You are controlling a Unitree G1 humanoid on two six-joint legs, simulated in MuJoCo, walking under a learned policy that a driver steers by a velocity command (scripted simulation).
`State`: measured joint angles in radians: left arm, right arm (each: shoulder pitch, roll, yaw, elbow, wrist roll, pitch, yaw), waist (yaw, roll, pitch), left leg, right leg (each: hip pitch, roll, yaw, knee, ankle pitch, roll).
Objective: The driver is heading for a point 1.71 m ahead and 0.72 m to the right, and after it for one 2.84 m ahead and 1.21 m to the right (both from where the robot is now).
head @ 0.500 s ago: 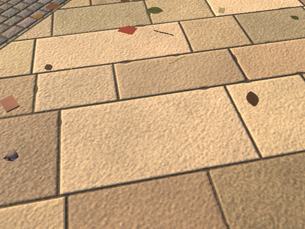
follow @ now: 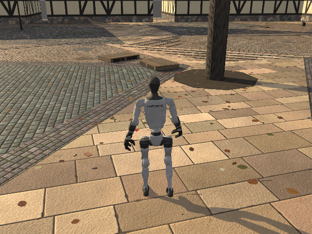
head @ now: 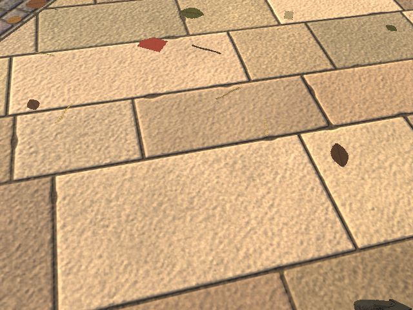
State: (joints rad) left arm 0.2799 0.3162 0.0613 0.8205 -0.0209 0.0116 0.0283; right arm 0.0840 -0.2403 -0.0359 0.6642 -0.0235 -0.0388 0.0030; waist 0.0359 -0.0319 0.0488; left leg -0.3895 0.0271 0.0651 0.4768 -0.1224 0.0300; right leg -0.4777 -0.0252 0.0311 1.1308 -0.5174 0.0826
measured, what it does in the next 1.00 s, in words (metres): steps on the spot, turning right: right foot, then left foot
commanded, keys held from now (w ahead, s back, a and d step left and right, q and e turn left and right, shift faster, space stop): e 0.74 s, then no key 0.08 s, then w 0.18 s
